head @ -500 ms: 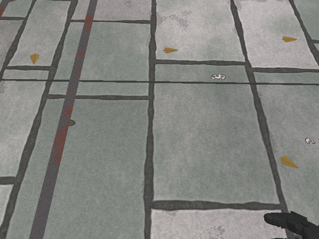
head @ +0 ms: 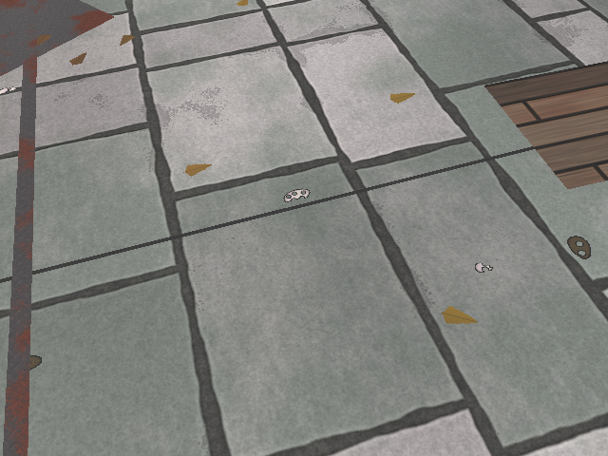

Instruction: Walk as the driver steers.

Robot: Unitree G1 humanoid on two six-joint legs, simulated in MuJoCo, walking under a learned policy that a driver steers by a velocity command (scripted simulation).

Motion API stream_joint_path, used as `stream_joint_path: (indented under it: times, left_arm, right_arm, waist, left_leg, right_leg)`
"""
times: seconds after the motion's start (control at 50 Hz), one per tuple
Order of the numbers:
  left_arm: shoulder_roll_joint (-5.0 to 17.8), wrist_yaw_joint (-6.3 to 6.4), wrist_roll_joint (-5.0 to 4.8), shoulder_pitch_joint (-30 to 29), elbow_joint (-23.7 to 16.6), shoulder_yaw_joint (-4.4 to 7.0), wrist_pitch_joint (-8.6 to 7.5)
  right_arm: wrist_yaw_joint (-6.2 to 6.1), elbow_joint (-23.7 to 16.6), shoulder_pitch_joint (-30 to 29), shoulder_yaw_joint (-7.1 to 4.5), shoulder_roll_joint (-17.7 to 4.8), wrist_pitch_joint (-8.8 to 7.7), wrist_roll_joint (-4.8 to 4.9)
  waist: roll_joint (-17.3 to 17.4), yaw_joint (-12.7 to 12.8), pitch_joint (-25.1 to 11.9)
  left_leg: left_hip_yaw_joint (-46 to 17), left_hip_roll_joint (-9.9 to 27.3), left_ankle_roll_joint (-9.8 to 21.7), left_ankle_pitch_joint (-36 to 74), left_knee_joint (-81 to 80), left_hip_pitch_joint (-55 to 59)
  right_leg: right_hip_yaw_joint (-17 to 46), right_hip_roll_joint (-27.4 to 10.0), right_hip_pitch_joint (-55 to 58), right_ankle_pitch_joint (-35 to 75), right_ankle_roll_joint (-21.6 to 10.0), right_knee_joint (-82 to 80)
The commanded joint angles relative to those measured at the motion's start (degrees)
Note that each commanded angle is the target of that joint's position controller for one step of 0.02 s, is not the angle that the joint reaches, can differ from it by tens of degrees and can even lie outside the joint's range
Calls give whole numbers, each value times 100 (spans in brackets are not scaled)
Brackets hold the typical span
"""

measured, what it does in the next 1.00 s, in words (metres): steps on the spot, turning left: left foot, then right foot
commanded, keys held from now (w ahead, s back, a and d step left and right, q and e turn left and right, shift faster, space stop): q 0.54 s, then w+q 0.10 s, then q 0.02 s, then e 0.34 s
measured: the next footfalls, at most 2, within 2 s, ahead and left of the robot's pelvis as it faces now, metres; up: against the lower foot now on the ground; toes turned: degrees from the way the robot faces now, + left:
left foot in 0.28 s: -0.02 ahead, +0.10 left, +0.00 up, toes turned +11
right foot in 0.82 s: +0.08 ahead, -0.06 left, +0.00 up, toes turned +26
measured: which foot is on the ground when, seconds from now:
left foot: up 0.00-0.26, down 0.28-0.82, up 0.84-1.00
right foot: down 0.00-0.28, up 0.30-0.80, down 0.82-1.00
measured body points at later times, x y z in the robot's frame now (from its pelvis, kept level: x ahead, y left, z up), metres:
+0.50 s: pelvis -0.04 +0.03 +0.00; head -0.02 +0.07 +0.45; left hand -0.01 +0.33 -0.13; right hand +0.12 -0.22 -0.10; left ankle -0.06 +0.09 -0.74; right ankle -0.01 -0.11 -0.67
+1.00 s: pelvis +0.01 +0.00 +0.00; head +0.03 -0.01 +0.45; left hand +0.01 +0.28 -0.12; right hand +0.20 -0.20 -0.13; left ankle -0.05 +0.11 -0.73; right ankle +0.04 -0.08 -0.74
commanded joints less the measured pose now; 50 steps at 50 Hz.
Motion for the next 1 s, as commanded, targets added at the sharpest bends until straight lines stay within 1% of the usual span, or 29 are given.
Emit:
stream_joint_path:
  times: [0.02, 0.06, 0.08, 0.12, 0.18, 0.22, 0.24, 0.26, 0.28, 0.3, 0.32, 0.34, 0.36, 0.4, 0.46, 0.54, 0.56, 0.6, 0.64, 0.66, 0.74, 0.78, 0.8, 0.82, 0.84, 0.86, 0.88, 0.92, 1.0]
  left_arm:
    - [1112, 158, -63, 47, -236, 304, -91]
    - [1033, 183, -94, 160, -201, 314, -64]
    - [990, 191, -79, 150, -185, 317, -52]
    - [940, 191, -38, 84, -160, 333, -35]
    - [1054, 145, -5, 95, -97, 410, -18]
    - [1174, 114, -11, 33, -75, 469, -5]
    - [1225, 106, -36, -62, -76, 495, 14]
    - [1239, 92, -42, -32, -38, 519, 32]
    - [1061, 52, -29, 173, -28, 502, 61]
    - [694, 87, -70, -154, -443, 383, 100]
    - [834, 148, -10, -496, -448, 394, 162]
    - [855, 125, -77, -342, -365, 411, 184]
    - [921, 86, -127, -177, -250, 434, 149]
    - [1081, 24, 7, 83, -105, 491, 97]
    - [996, -19, -25, 147, -118, 477, 109]
    - [1012, 26, -42, -26, -232, 458, 136]
    - [1044, 14, -20, -20, -253, 455, 122]
    - [1088, -34, 21, -165, -322, 453, 81]
    - [1103, -71, 24, -285, -389, 443, 9]
    - [1079, -61, -1, -352, -422, 428, -36]
    - [906, 12, -85, 121, -301, 325, -164]
    - [669, 42, -76, 531, -132, 236, -201]
    - [687, 74, -30, 526, -101, 208, -233]
    - [1044, 108, 46, 565, -128, 225, -279]
    - [1514, 74, -9, 317, -155, 290, -237]
    - [1223, 21, -53, 264, -87, 232, -217]
    - [1145, -31, -96, 112, -89, 201, -208]
    - [1374, -38, -115, 110, -97, 287, -184]
    - [1518, -46, -150, 511, -5, 427, -157]
  right_arm:
    - [-32, -280, 76, -298, -783, 51, -43]
    - [-57, -248, 188, -311, -598, 68, -53]
    - [-64, -276, 152, -308, -526, 84, -46]
    - [-48, -362, -9, -290, -427, 128, -41]
    - [8, -499, -121, -289, -423, 170, -6]
    - [43, -550, -36, -297, -438, 157, 13]
    - [56, -526, 109, -293, -411, 132, 8]
    - [53, -518, 197, -301, -472, 82, -17]
    - [16, -567, 191, -391, -884, 11, -116]
    - [6, -671, 278, -610, -1808, -14, -97]
    - [-28, -553, 642, -622, -1659, 0, -137]
    - [-73, -576, 373, -547, -1373, 18, -84]
    - [-99, -673, -99, -488, -1178, 53, -45]
    - [-118, -831, -503, -433, -988, 60, 16]
    - [-87, -799, -233, -460, -1054, 28, 43]
    - [-109, -768, -9, -498, -1149, 41, -1]
    - [-104, -756, 88, -514, -1180, 47, -11]
    - [-73, -761, 131, -527, -1210, 58, -63]
    - [-40, -776, 109, -545, -1264, 46, -103]
    - [-39, -779, 73, -550, -1273, 37, -112]
    - [-68, -718, -124, -459, -1081, -40, -124]
    - [-117, -670, -344, -315, -807, -42, -48]
    - [-147, -641, -307, -197, -549, -76, -56]
    - [-150, -624, -59, -112, -296, -108, -99]
    - [-186, -604, 122, -167, -528, -66, -65]
    - [-214, -509, -39, -206, -768, -25, -127]
    - [-213, -495, -237, -197, -740, -35, -125]
    - [-196, -468, -398, -219, -804, -70, -84]
    - [-251, -480, -553, -212, -769, -89, -28]
  waist:
    - [-1201, 244, -107]
    - [-827, 253, -285]
    - [-791, 253, -300]
    - [-915, 303, -253]
    - [-1091, 390, -363]
    - [-1072, 320, -462]
    - [-984, 184, -486]
    - [-746, 85, -442]
    - [315, 139, -283]
    - [1757, 86, 65]
    - [1020, -172, 29]
    - [591, 68, 70]
    - [378, 282, 161]
    - [518, 387, -64]
    - [303, 298, -291]
    - [494, 128, -178]
    - [495, 80, -287]
    - [580, -5, -182]
    - [615, -30, -28]
    - [548, -21, 92]
    - [524, 174, -175]
    - [337, 489, -255]
    - [109, 482, -278]
    - [-823, 326, -342]
    - [-1114, 101, -112]
    - [-938, 148, 122]
    - [-980, 126, 269]
    - [-1219, 174, 90]
    - [-988, 345, -225]
  left_leg:
    - [-252, -143, 11, -376, 1311, -546]
    - [-276, -143, -54, -570, 1887, -725]
    - [-268, -96, -81, -573, 1878, -767]
    - [-192, -47, -104, -501, 1498, -697]
    - [-35, -79, -54, -404, 883, -369]
    - [71, -116, 52, -182, 343, -20]
    - [166, -174, 135, 246, -220, 332]
    - [29, -195, 236, 906, -974, 744]
    - [-1223, 481, 425, 1164, -1923, 1062]
    - [-3375, 2023, 1182, 3139, -2190, 1039]
    - [-3266, 2106, 1648, 3506, -2093, 891]
    - [-2729, 1762, 1645, 3217, -1995, 787]
    - [-2312, 1343, 1399, 2772, -2004, 716]
    - [-1972, 928, 1199, 3123, -1899, 1002]
    - [-2032, 890, 1227, 3273, -1814, 1342]
    - [-2418, 876, 1289, 2708, -1822, 1484]
    - [-2572, 844, 1337, 1864, -1939, 1479]
    - [-2981, 787, 1435, -49, -2260, 1286]
    - [-3290, 774, 1491, -737, -2388, 1106]
    - [-3318, 729, 1494, -442, -2319, 1001]
    - [-2835, 659, 1277, 1678, -1801, 673]
    - [-2579, 492, 933, 1906, -1506, 126]
    - [-2439, 318, 627, 1622, -1352, -183]
    - [-1819, -82, 353, 780, -593, -398]
    - [-1099, -612, 233, -118, -580, -446]
    - [-1000, -330, 161, -85, -663, -28]
    - [-932, -353, 137, 356, -948, 203]
    - [-796, -466, 54, 800, -929, 361]
    - [-584, -524, -95, 174, -258, -157]
  right_leg:
    - [788, -1461, 362, 2437, -914, -915]
    - [630, -1587, 627, 3015, -1078, -725]
    - [566, -1607, 671, 2893, -1097, -697]
    - [451, -1575, 643, 2467, -1066, -651]
    - [429, -1661, 627, 2296, -1070, -506]
    - [396, -1720, 551, 2226, -972, -302]
    - [262, -1664, 373, 1998, -810, -87]
    - [59, -1542, 20, 1352, -497, 248]
    - [-413, -1083, -695, 114, -33, 1279]
    - [-697, 121, -2113, -2156, 368, 2186]
    - [118, 8, -2053, -2333, 312, 3169]
    - [310, -71, -2037, -1879, 268, 3502]
    - [389, -136, -1999, -1353, 233, 3445]
    - [328, -64, -1973, -847, 259, 3557]
    - [354, -11, -2022, -713, 379, 3507]
    - [426, 13, -2146, -796, 460, 2857]
    - [426, 18, -2068, -836, 466, 2692]
    - [420, 47, -2016, -909, 456, 2359]
    - [431, 95, -1933, -998, 426, 2028]
    - [450, 128, -1845, -1022, 404, 1857]
    - [192, 204, -654, -908, 152, 1057]
    - [81, 177, 599, 50, -3, -287]
    - [501, -63, 1165, 308, -39, -829]
    - [1934, -1159, 1405, 204, -213, -1393]
    - [2806, -1770, 740, 370, -802, -1466]
    - [2842, -1705, 289, 324, -1031, -1409]
    - [2541, -1305, 147, 378, -875, -1298]
    - [2194, -858, 311, 867, -646, -1045]
    - [2512, -959, 861, 2251, -923, -607]
Velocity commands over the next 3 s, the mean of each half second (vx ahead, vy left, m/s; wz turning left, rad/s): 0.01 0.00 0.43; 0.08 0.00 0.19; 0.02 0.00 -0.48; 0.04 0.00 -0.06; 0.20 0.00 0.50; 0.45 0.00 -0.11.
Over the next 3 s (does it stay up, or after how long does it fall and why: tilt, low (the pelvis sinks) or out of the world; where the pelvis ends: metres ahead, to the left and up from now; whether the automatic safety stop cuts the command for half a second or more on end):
stays up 0.38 0.11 0.00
